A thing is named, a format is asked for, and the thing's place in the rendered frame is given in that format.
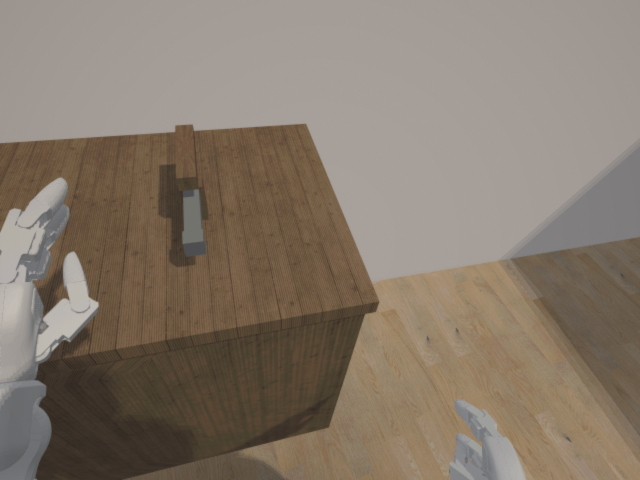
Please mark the robot left forearm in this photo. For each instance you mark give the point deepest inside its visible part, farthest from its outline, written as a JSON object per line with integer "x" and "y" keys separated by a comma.
{"x": 25, "y": 429}

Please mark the tap lever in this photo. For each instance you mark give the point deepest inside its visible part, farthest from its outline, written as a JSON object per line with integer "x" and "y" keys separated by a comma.
{"x": 193, "y": 237}

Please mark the left robot hand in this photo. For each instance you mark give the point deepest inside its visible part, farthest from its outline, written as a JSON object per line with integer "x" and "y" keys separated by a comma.
{"x": 25, "y": 239}

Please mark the right robot hand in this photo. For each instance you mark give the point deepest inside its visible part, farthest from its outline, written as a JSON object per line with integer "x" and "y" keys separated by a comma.
{"x": 495, "y": 460}

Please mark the counter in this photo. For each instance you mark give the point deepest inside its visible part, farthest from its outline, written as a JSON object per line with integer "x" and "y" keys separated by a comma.
{"x": 192, "y": 357}

